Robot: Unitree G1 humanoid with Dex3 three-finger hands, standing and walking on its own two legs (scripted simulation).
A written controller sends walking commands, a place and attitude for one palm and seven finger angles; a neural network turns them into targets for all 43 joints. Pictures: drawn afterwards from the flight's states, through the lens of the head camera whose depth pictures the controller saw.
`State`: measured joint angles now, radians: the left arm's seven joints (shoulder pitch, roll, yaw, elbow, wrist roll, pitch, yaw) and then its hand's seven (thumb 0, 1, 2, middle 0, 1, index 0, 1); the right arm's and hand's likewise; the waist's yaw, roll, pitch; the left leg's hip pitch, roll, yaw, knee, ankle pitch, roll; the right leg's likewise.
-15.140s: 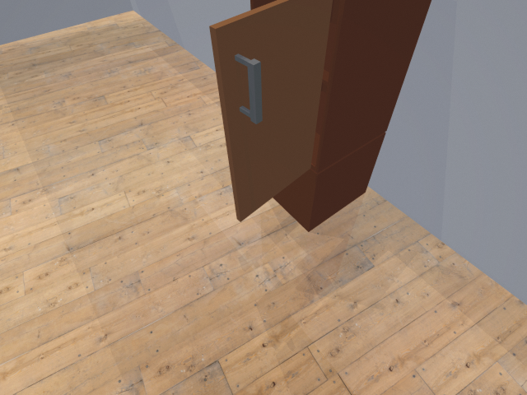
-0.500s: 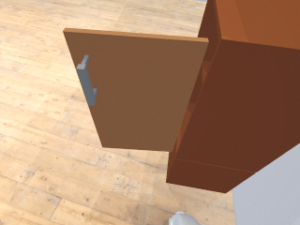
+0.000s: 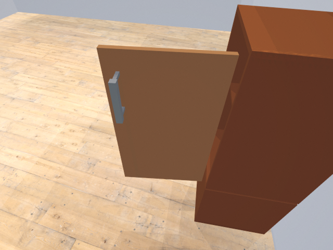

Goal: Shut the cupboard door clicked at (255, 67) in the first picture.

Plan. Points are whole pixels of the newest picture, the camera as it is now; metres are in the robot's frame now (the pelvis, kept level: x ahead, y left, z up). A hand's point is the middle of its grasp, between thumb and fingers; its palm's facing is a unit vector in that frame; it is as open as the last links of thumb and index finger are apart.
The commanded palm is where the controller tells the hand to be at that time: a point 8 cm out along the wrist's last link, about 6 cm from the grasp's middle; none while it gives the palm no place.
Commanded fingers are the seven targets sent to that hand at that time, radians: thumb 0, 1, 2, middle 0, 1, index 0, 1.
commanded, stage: come to a stop and stand still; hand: left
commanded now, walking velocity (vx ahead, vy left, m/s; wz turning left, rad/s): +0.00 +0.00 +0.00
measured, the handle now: (118, 98) +0.46 +0.17 +0.13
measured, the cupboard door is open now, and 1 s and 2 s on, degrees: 97 97 97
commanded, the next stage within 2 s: look again from close up in 1.24 s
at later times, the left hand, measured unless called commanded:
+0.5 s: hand out of the picture -0.05 +0.21 -0.15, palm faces +0.04 -0.97 -0.23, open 7.4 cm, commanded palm none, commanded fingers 0.00 0.90 0.90 -0.20 -0.30 -0.20 -0.30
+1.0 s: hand out of the picture -0.04 +0.21 -0.15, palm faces +0.05 -0.96 -0.27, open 7.3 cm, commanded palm none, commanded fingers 0.00 0.90 0.90 -0.20 -0.30 -0.20 -0.30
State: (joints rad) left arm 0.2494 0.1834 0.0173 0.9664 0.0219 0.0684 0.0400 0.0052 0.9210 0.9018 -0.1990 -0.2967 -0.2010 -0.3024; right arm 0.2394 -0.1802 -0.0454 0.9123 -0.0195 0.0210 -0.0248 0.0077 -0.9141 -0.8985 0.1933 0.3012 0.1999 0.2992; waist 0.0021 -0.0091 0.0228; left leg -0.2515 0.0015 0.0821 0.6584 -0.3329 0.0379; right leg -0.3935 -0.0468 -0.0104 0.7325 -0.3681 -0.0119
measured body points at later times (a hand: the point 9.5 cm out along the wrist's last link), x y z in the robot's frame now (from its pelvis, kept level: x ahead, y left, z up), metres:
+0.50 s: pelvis -0.06 +0.03 +0.01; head -0.07 +0.00 +0.46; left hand -0.05 +0.26 -0.13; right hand -0.06 -0.21 -0.16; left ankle +0.02 +0.09 -0.72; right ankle +0.04 -0.10 -0.71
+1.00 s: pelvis -0.11 +0.02 +0.00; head -0.10 +0.00 +0.45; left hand -0.05 +0.26 -0.13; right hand -0.14 -0.19 -0.17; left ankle -0.15 +0.13 -0.72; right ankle -0.04 -0.08 -0.72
